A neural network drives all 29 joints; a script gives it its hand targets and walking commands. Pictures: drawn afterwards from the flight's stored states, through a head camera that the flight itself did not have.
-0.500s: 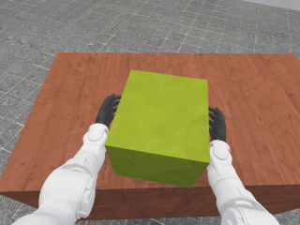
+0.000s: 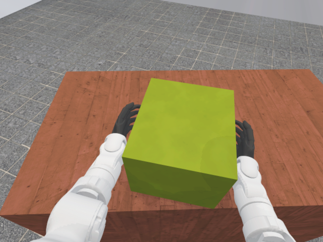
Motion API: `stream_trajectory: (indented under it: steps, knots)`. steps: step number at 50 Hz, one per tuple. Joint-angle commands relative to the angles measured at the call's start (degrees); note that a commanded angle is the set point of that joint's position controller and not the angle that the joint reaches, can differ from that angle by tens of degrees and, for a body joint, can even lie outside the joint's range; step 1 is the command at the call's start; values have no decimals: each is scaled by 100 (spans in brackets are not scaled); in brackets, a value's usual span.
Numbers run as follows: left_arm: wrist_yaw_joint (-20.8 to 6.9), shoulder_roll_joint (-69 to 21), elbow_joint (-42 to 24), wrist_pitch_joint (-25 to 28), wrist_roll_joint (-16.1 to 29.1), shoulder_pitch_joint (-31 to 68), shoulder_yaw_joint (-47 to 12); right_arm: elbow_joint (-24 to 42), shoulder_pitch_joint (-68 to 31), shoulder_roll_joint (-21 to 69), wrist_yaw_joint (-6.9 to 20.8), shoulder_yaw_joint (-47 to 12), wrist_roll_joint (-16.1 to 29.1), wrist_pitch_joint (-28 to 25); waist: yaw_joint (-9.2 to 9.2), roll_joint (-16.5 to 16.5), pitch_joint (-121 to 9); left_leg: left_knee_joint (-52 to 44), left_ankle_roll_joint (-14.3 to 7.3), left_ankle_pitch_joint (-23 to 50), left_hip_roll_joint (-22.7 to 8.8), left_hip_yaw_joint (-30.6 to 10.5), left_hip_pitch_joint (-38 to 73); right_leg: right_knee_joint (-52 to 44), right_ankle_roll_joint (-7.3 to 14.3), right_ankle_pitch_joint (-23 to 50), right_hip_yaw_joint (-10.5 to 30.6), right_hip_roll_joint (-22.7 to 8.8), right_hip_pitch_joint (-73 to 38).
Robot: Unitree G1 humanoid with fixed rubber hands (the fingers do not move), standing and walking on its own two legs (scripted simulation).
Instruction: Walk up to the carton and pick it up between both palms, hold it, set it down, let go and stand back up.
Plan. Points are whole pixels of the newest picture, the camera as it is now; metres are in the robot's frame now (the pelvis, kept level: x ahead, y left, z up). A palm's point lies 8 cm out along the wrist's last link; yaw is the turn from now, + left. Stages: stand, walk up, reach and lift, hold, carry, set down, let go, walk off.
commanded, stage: reach and lift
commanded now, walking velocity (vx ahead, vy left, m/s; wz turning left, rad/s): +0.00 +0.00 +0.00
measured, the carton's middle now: (181, 141) +0.40 -0.03 +0.02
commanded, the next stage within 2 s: hold in 1.92 s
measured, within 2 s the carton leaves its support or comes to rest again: neither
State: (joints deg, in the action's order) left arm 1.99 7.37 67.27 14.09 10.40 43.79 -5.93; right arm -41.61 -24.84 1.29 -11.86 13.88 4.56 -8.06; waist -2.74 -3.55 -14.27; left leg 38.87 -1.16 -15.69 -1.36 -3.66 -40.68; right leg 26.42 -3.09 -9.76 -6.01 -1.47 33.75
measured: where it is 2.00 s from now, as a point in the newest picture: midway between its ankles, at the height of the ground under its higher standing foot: outside the picture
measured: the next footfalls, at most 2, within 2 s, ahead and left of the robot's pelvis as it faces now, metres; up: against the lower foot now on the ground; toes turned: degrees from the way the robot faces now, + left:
none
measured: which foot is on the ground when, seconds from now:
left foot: down 0.00-1.00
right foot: down 0.00-1.00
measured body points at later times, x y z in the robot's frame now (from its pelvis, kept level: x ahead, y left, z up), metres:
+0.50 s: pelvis +0.00 -0.02 +0.01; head -0.01 -0.01 +0.46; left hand +0.41 +0.12 +0.11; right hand +0.36 -0.20 +0.09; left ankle +0.02 +0.09 -0.72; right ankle +0.01 -0.17 -0.72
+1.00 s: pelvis -0.01 -0.03 +0.02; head -0.07 -0.01 +0.46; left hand +0.38 +0.11 +0.14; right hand +0.35 -0.21 +0.13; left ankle +0.02 +0.09 -0.72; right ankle +0.01 -0.17 -0.72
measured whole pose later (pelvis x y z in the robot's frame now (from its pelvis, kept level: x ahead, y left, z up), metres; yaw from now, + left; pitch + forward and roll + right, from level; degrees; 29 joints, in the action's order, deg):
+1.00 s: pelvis -0.01 -0.03 +0.02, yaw +2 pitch +5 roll -2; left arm 5.7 6.8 46.1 -16.8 9.6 38.2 -0.5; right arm -30.5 -27.4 -2.7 -14.6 9.1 10.0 21.0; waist -2.7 -1.0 -14.0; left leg 27.1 0.2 -10.4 -1.0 -3.7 -22.0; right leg 20.1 -1.4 -7.6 -6.0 -1.8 17.6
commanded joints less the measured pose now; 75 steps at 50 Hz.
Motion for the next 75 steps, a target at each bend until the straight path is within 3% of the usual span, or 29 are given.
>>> stream_trajectory:
  steps: [1,4,6,8,12,15,17,18,20,25,26,29,31,35,36,38,41,42,43,44,49,52,54,55,59,62,66,70,75]
  knots:
    - [-575,-4818,-3602,371,-87,4074,-2139,2699,-4948,4277,695,-3957,-172,29,-355,-239,-4537,-669,481,3155,188,-361,3172,-179,336,1938,499,601,-2022]
    - [-563,-4824,-3911,215,-112,3914,-2176,2935,-4777,4306,656,-4201,-39,167,-200,-323,-4345,-667,519,3525,195,-310,3327,-219,290,1978,569,612,-2009]
    - [-577,-4726,-3732,-33,-101,3852,-2196,2766,-4938,3977,689,-4017,7,332,-382,-105,-4052,-813,500,3351,124,-387,3487,-284,345,1842,493,643,-1948]
    - [-583,-4684,-3622,-188,-166,3513,-1997,3082,-5151,4210,670,-4256,211,446,-43,128,-4093,-863,391,3261,218,-186,3138,-265,255,2230,643,552,-2449]
    - [-561,-4438,-4352,-428,-95,3878,-1941,3438,-5260,4403,611,-4565,372,752,40,196,-3960,-969,275,3065,291,-151,2818,-175,163,2584,721,484,-3103]
    - [-626,-4467,-4448,-728,2,3523,-2046,3685,-5206,4317,497,-4636,505,1009,-77,439,-3736,-1111,254,3019,321,-152,2701,-220,93,2856,707,499,-3343]
    - [-636,-4330,-4349,-934,-122,3940,-1819,3536,-5582,4161,524,-4329,489,1159,-45,258,-3470,-1272,210,2553,287,-195,2764,-354,156,2219,700,443,-3007]
    - [-562,-4507,-4522,-1009,-110,3677,-1807,3970,-5767,4329,558,-4621,682,1171,207,458,-3686,-1293,189,2736,266,-119,2716,-300,181,2459,770,490,-3332]
    - [-551,-4677,-4988,-1113,78,3879,-2026,4108,-5726,4221,569,-4581,730,1249,29,144,-3932,-1238,255,2862,297,-188,2844,-292,225,2511,765,483,-3198]
    - [-621,-4464,-4539,-1692,-162,3450,-1502,3510,-5595,3906,493,-4345,785,1673,-25,315,-2771,-1486,214,2518,381,-169,2560,-422,123,2438,811,383,-3737]
    - [-583,-4678,-5106,-1715,-54,3588,-1656,4348,-6012,4276,551,-4620,1000,1625,156,349,-3681,-1369,193,2813,379,-129,2753,-346,152,2828,866,394,-3940]
    - [-467,-4744,-5547,-1881,-100,3493,-1688,4554,-5900,4130,566,-4748,1098,1753,308,217,-3550,-1313,275,3156,385,-173,2880,-301,143,2983,825,479,-3798]
    - [-522,-4598,-4825,-2043,-237,3507,-1294,3871,-5998,4023,531,-4391,1001,1947,238,438,-2813,-1539,179,2446,381,-220,2874,-528,183,2136,815,433,-3515]
    - [-568,-4904,-4864,-2288,-252,3529,-1328,3835,-6175,3897,599,-4077,1036,2041,111,358,-2300,-1636,238,2219,378,-207,3126,-622,183,1674,746,495,-3308]
    - [-509,-4940,-5550,-2383,-231,3679,-1367,3985,-6194,3864,634,-4222,1193,2072,113,98,-2765,-1569,341,2841,330,-224,3361,-557,214,2113,693,528,-3588]
    - [-520,-4749,-5179,-2450,-285,3931,-1045,4105,-6805,3918,672,-4285,1138,2166,446,513,-2470,-1763,115,2153,402,-132,3067,-647,170,1431,742,490,-3431]
    - [-472,-5007,-5590,-2595,-285,3797,-1209,4566,-6941,3999,738,-4271,1275,2120,410,392,-2791,-1691,183,2408,391,-180,3137,-561,186,1844,706,526,-3542]
    - [-481,-4797,-4842,-2706,-516,3702,-894,4023,-6936,3909,757,-4099,1219,2229,514,377,-2205,-1799,140,1880,432,-132,2944,-735,230,1220,783,482,-3363]
    - [-458,-4929,-4928,-2788,-515,3614,-942,3951,-6794,3622,772,-3874,1165,2253,272,257,-2324,-1738,189,2009,388,-224,3099,-678,277,1332,714,487,-3319]
    - [-464,-4916,-5095,-2788,-548,3700,-834,3941,-7008,3798,803,-3992,1215,2230,529,297,-2346,-1759,166,2077,409,-133,3141,-693,264,1264,715,506,-3353]
    - [-396,-4877,-5210,-2922,-463,4368,-711,3871,-7527,3980,940,-3966,1229,2325,598,478,-2305,-1996,22,1339,439,-81,2795,-768,226,606,733,427,-3273]
    - [-371,-4925,-4910,-3048,-653,4355,-781,3096,-7217,3668,979,-3593,1097,2393,384,191,-1942,-1951,152,1346,339,-158,3135,-823,322,379,629,478,-2738]
    - [-341,-4694,-4765,-3078,-817,4181,-324,3175,-7338,3876,991,-3738,1189,2440,748,485,-2003,-2038,44,1242,417,-48,2930,-907,252,273,693,419,-3032]
    - [-366,-4643,-4476,-3129,-791,4169,-265,2940,-7413,3645,999,-3490,1091,2427,592,617,-1780,-2080,40,1048,399,-50,2920,-898,222,77,606,436,-2847]
    - [-336,-4830,-5345,-3196,-740,4019,-732,3322,-6961,3892,963,-3987,1320,2425,519,340,-2438,-1846,141,2085,384,-152,3232,-728,242,1140,649,500,-3342]
    - [-440,-4611,-4806,-3332,-967,3807,-266,3139,-7215,3789,895,-3869,1264,2514,645,669,-1825,-1954,51,1617,436,-39,3038,-905,163,825,670,443,-3352]
    - [-358,-4722,-5992,-3357,-722,3999,-844,3578,-6812,3839,876,-4014,1484,2497,474,153,-2612,-1830,231,2451,449,-79,3311,-653,196,1728,689,491,-3812]
    - [-350,-4687,-5615,-3560,-882,3490,-683,4028,-7144,3879,841,-4267,1718,2512,744,422,-2620,-1759,211,2538,449,-63,3406,-751,152,1786,712,496,-3691]
    - [-293,-4706,-6235,-3614,-547,3440,-1117,4735,-7196,3798,742,-4545,1771,2571,599,625,-2980,-1679,259,2912,481,-129,3473,-638,79,2369,770,484,-3936]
